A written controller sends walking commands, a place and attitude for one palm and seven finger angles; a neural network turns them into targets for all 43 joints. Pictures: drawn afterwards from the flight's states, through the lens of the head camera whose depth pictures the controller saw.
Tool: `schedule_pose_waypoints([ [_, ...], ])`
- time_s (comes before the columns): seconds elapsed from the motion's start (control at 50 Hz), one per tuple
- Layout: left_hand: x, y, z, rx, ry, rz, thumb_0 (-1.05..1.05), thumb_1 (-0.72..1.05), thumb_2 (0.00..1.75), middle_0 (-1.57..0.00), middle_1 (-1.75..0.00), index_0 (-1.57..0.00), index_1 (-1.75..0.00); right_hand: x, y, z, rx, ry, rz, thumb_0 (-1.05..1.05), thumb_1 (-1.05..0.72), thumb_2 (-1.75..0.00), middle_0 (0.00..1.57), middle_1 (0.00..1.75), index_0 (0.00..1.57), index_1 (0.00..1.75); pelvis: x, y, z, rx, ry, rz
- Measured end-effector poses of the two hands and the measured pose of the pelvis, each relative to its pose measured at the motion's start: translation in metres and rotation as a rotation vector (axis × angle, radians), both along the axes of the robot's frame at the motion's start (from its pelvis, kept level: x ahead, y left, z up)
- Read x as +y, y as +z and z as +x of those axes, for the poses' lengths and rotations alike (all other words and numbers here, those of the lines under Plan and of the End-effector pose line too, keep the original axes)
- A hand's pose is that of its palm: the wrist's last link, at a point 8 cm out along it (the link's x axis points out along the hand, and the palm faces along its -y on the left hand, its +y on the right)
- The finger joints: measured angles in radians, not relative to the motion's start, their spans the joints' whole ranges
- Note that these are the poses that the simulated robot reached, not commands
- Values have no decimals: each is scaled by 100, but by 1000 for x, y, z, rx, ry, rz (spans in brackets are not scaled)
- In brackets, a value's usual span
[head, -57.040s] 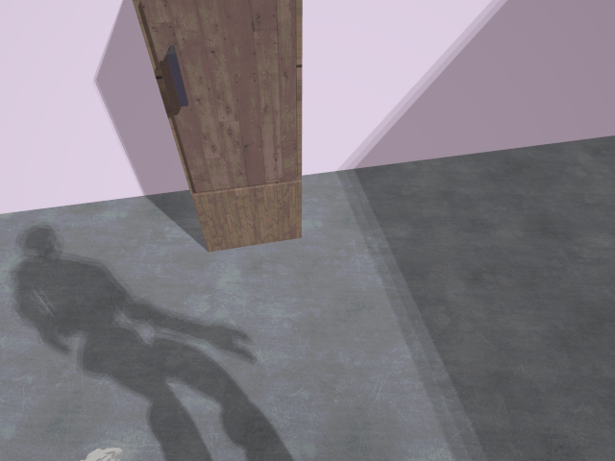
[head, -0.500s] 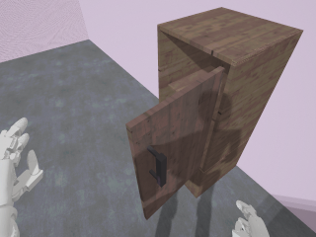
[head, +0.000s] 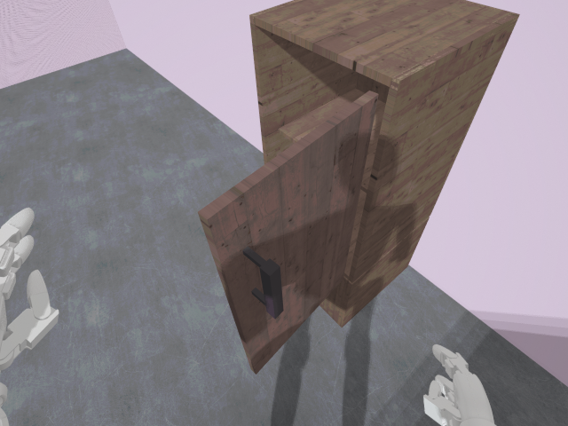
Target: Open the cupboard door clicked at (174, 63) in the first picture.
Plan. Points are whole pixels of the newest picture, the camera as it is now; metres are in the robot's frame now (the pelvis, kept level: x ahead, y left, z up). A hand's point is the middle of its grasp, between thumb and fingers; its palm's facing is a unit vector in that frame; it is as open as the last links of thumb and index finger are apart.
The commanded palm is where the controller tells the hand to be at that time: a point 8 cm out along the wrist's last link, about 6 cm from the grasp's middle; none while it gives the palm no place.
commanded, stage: step back with the hand held close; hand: left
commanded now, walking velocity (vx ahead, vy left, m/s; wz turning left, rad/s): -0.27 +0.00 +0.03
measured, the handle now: (263, 283) +0.32 +0.06 +0.01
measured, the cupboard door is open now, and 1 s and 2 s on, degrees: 97 97 97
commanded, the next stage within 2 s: stop stepping back and stand still in 1.10 s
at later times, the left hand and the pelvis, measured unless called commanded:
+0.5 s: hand out of the picture +0.12 +0.28 +0.15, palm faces +0.46 -0.76 -0.46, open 7.4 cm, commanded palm +0.06 +0.31 +0.17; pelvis -0.08 +0.01 -0.02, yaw +1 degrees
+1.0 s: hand out of the picture +0.06 +0.29 +0.15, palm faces +0.39 -0.77 -0.50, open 7.4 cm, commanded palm -0.01 +0.33 +0.17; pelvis -0.14 +0.02 -0.01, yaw +3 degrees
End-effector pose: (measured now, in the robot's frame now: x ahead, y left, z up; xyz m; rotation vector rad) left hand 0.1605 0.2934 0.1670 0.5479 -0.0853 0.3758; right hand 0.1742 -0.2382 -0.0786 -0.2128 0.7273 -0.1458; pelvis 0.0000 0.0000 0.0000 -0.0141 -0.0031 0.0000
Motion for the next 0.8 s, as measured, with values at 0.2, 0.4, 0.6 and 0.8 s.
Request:
schedule_pose_waypoints([
  [0.2, 11, 4, -26, -44, -34, 44, 2, 89, 90, -21, -31, -21, -30, -4, 5, -38, 21, -53, -48, 1, -90, -89, 20, 30, 20, 30, 8, -6, -29, 1, -4, 6],
  [0.4, 17, 2, -70, -134, 10, 70, 1, 89, 90, -21, -30, -21, -30, 11, -7, -74, -2, -1, -37, 1, -90, -89, 20, 30, 20, 30, 10, -18, -62, -9, 14, -1],
  [0.6, 19, 1, -89, -188, -9, 60, 1, 89, 90, -21, -30, -21, -30, 16, -14, -111, 46, 10, -60, 1, -90, -89, 20, 30, 21, 30, 14, -20, -87, -2, 28, -16],
  [0.8, 20, 1, -114, -178, 7, 91, 1, 89, 90, -21, -30, -21, -30, 15, -17, -118, 28, 42, -42, 1, -90, -89, 20, 30, 20, 30, 6, -22, -108, 14, 39, -29],
])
